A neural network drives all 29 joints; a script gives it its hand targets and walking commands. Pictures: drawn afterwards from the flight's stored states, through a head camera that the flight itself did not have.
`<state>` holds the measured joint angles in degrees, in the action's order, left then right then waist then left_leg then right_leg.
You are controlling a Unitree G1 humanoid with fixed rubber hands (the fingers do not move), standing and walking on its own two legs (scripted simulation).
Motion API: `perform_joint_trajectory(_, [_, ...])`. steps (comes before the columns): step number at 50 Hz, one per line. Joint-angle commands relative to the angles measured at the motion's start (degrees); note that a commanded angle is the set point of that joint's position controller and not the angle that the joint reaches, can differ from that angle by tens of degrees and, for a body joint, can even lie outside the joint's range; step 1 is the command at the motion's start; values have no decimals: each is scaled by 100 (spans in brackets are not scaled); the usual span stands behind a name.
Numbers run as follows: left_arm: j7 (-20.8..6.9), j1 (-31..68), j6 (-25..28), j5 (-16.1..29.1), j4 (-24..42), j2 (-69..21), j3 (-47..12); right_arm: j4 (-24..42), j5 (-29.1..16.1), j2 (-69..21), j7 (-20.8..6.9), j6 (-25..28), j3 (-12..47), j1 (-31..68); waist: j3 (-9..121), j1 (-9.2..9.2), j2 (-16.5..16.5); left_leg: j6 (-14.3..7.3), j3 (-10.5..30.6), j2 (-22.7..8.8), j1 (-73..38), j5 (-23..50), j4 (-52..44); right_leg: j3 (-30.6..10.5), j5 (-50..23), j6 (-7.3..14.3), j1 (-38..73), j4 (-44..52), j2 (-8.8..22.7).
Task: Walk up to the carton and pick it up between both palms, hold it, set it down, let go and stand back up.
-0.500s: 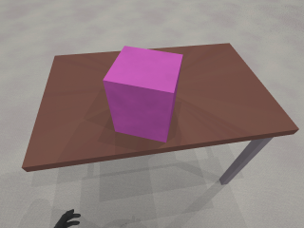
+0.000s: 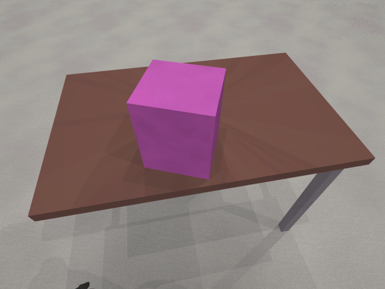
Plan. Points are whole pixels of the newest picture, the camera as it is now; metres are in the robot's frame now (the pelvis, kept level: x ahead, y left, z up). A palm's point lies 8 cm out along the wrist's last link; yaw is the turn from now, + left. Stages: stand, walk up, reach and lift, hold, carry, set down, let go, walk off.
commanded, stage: walk up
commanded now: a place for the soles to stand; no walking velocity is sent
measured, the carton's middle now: (181, 122) +0.50 +0.03 +0.04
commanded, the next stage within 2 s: reach and lift in 0.12 s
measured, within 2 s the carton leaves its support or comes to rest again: neither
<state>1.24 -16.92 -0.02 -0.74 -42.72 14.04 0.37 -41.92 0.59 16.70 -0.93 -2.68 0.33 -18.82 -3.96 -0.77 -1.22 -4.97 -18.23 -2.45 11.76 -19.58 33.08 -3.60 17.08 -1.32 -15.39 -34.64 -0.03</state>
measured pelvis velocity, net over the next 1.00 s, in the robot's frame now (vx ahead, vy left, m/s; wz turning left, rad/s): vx -0.02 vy -0.02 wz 0.11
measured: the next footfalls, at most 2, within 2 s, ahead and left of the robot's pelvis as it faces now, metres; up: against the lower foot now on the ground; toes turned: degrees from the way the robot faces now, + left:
none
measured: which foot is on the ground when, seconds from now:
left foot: down 0.00-1.00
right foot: down 0.00-1.00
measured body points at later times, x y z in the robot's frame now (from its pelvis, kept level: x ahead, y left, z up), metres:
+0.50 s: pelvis -0.02 -0.02 +0.00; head +0.00 +0.00 +0.44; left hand +0.15 +0.24 -0.09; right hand +0.17 -0.25 -0.09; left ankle +0.00 +0.05 -0.73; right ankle +0.02 -0.14 -0.73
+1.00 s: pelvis -0.02 -0.02 +0.00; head -0.01 -0.01 +0.45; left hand +0.16 +0.26 -0.05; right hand +0.16 -0.19 -0.06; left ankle +0.00 +0.05 -0.73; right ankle +0.02 -0.14 -0.73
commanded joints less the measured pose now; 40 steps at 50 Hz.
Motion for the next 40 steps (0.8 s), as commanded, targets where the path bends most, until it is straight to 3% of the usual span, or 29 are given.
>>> perform_joint_trajectory(1, [38,-81,146,-6,522,923,267,373,28,933,30,124,-249,-233,218,-13,531,203,1377,-869,-286,292,-971,-589,-662,476,-521,584,386])
perform_joint_trajectory(4, [37,-46,145,-3,525,861,234,324,1,990,43,156,-262,-215,239,-33,110,247,1356,-967,-303,735,-1081,-420,-942,399,-410,398,330])
perform_joint_trajectory(6, [28,-75,133,3,545,811,225,319,-14,995,46,158,-250,-224,167,-3,8,194,1314,-1053,-218,774,-1163,-289,-835,334,-370,343,272])
perform_joint_trajectory(7, [-15,2766,-904,195,758,1085,77,-244,529,408,-228,857,-887,2997,-143,149,-56,641,1454,-402,1539,-34,-289,554,219,690,-826,-278,24])
perform_joint_trajectory(8, [80,2124,-1362,210,862,872,-90,-350,515,785,-461,978,-1002,2099,-380,80,-40,718,1591,-416,1568,-546,-456,655,198,722,-550,-309,41])
perform_joint_trajectory(9, [58,2334,-1659,164,1032,761,-68,-294,412,786,-529,997,-1064,2033,-55,-29,247,752,1525,-381,1084,-240,-190,706,10,709,-823,-304,101])
perform_joint_trajectory(11, [-42,2148,-2009,25,1637,718,55,8,227,813,-452,991,-1120,1679,657,-32,241,819,1500,-400,132,612,164,732,-642,607,-996,-201,63])
perform_joint_trajectory(12, [-136,1885,-2136,-71,2005,762,155,125,164,828,-349,1000,-1150,1408,1245,-91,386,832,1440,-345,-214,1223,391,758,-1234,520,-788,-227,0])
perform_joint_trajectory(14, [-284,1433,-2285,-287,2290,834,295,-15,-111,792,-192,999,-1070,1036,1734,-162,332,896,1486,-282,-878,2287,655,812,-2115,398,-478,-267,-81])
perform_joint_trajectory(17, [-326,1105,-2304,-568,2582,914,488,74,-361,580,-5,955,-666,732,1477,-155,249,807,1443,-68,-1143,2089,368,691,-2136,345,-229,148,-83])
perform_joint_trajectory(19, [-328,1186,-2319,-657,2607,948,559,222,-425,350,124,841,-460,793,1022,-134,105,764,1379,-1,-962,1633,104,594,-1672,366,-180,367,-45])
perform_joint_trajectory(20, [-349,1239,-2332,-612,2631,923,538,351,-402,239,193,792,-436,771,888,-203,118,736,1344,35,-857,1409,38,517,-1508,361,-146,461,-2])
perform_joint_trajectory(22, [-382,1424,-2314,-542,2626,1021,557,700,-354,12,306,691,-391,820,601,-168,-13,707,1267,72,-738,985,-181,451,-1076,377,-154,651,50])
perform_joint_trajectory(23, [-364,1558,-2228,-473,2815,977,478,856,-284,-37,318,675,-468,823,429,-168,-214,723,1296,11,-686,864,-401,549,-914,383,-144,695,-1])
perform_joint_trajectory(28, [-511,1952,-1866,-141,2698,1225,439,1741,-97,-593,508,460,-415,820,18,-251,-160,426,1173,-100,86,-284,-850,422,-52,363,298,862,40])
perform_joint_trajectory(32, [-534,1940,-1570,59,2918,1296,447,2314,-129,-651,567,491,-445,787,373,-146,-453,394,1222,-269,339,-105,-1128,560,-419,317,869,662,-126])
perform_joint_trajectory(34, [-561,1760,-1395,153,2824,1374,534,2475,-115,-774,606,515,-385,626,436,-66,-355,350,1182,-251,381,-5,-1174,516,-353,320,925,711,-109])
perform_joint_trajectory(35, [-606,1731,-1359,254,2638,1442,530,2523,-83,-851,655,495,-386,554,364,-141,-185,352,1195,-226,255,-4,-1175,495,-295,320,767,840,-80])
perform_joint_trajectory(37, [-713,1621,-1270,386,2508,1531,524,2735,-51,-1010,769,509,-294,344,274,-103,84,350,1157,-153,2,124,-1089,458,-237,280,525,1019,0])
perform_joint_trajectory(38, [-702,1683,-1185,454,2602,1608,569,2916,-83,-1033,787,579,-291,445,476,-13,31,378,1146,-150,-66,162,-1072,466,-233,282,511,1017,-1])
perform_joint_trajectory(39, [-716,1644,-1118,499,2595,1618,506,2905,-101,-1148,828,573,-256,297,343,-80,-5,370,1186,-169,-56,75,-1097,455,-191,273,489,1034,-10])
perform_joint_trajectory(40, [-721,1587,-1063,505,2560,1600,553,2926,-88,-1163,849,588,-220,278,378,0,-68,368,1158,-169,-65,219,-1098,462,-264,301,554,1031,-25])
